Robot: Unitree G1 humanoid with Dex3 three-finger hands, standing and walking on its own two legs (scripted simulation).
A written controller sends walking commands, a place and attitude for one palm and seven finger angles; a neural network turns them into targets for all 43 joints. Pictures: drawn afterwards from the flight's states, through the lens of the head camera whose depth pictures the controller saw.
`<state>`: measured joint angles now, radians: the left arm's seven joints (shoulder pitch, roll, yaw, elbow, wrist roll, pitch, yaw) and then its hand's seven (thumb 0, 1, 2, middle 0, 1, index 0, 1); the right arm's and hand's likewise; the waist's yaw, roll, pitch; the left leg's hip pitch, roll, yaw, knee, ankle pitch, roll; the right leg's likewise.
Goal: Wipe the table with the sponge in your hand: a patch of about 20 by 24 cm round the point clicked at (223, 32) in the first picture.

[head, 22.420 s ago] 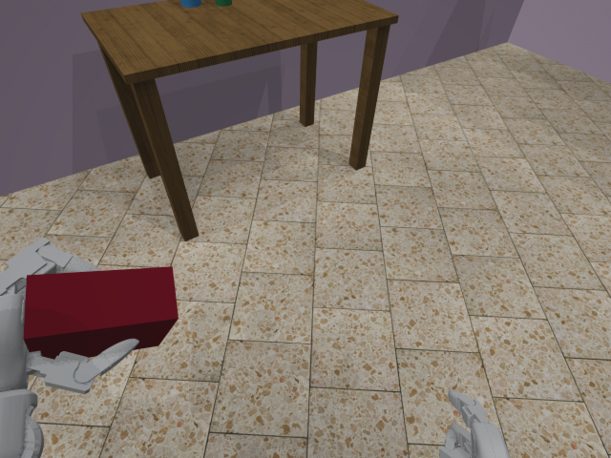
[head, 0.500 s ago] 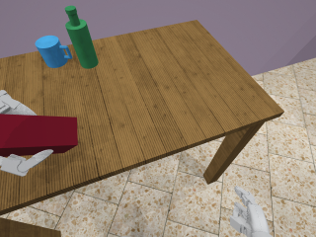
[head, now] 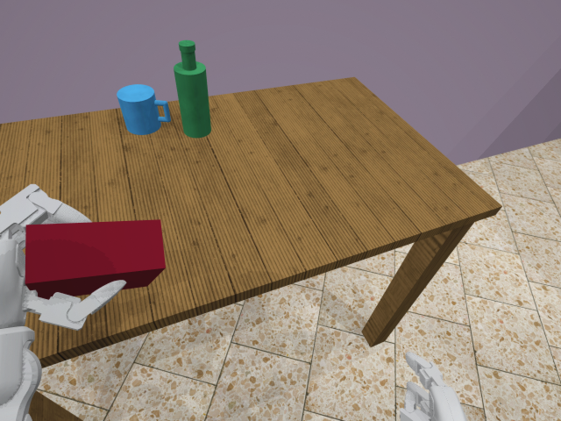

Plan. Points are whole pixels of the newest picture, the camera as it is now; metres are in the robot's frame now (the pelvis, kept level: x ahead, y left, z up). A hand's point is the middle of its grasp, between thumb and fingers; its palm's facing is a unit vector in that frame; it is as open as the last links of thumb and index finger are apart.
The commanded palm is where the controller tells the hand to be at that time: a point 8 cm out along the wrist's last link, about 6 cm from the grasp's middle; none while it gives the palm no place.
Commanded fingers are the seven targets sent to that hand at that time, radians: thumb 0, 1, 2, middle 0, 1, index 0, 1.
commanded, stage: come to a stop and stand still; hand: left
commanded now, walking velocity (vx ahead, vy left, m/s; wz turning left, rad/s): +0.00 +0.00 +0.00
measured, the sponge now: (116, 259) +0.24 +0.22 +0.15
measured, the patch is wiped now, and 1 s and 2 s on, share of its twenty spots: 0.00 0.00 0.00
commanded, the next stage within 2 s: look again from close up in 1.16 s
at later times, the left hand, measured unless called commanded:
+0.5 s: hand (50, 251) +0.24 +0.28 +0.16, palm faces +0.42 -0.84 -0.33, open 9.6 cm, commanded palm +0.18 +0.31 +0.18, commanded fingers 0.00 0.10 1.30 -1.20 -1.60 -1.20 -1.60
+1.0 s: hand (86, 253) +0.25 +0.25 +0.15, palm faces +0.41 -0.85 -0.34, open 9.6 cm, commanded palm +0.19 +0.28 +0.18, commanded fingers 0.00 0.10 1.30 -1.20 -1.60 -1.20 -1.60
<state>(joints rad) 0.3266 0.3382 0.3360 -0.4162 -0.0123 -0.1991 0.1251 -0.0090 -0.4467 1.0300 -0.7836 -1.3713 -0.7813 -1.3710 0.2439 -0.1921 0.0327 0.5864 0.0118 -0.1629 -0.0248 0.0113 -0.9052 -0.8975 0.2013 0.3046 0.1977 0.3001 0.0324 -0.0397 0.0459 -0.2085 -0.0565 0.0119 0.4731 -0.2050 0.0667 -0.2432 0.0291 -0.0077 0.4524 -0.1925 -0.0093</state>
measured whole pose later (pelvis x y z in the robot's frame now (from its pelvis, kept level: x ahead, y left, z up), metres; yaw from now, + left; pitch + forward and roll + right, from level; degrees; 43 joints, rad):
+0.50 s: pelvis +0.02 +0.03 +0.00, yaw +1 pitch -3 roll -1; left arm 0.36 0.34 0.33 -0.40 0.01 -0.24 0.10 -0.01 -0.45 1.03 -0.79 -1.37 -0.78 -1.37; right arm 0.23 -0.18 0.02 0.59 0.01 -0.14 -0.01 0.01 -0.90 -0.90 0.20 0.30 0.20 0.30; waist 0.03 -0.04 0.05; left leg -0.16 -0.09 0.01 0.43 -0.21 0.10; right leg -0.18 0.01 0.02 0.39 -0.15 0.02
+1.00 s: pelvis +0.04 +0.00 +0.00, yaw +2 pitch -2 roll -1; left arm 0.42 0.33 0.32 -0.43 -0.04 -0.19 0.11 -0.01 -0.45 1.03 -0.79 -1.37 -0.78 -1.37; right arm 0.18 -0.20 0.02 0.58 0.01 -0.11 -0.04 0.01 -0.91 -0.90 0.20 0.30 0.20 0.30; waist 0.03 -0.01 0.06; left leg -0.18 -0.06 -0.02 0.43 -0.23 0.06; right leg -0.18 0.04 -0.01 0.36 -0.15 -0.02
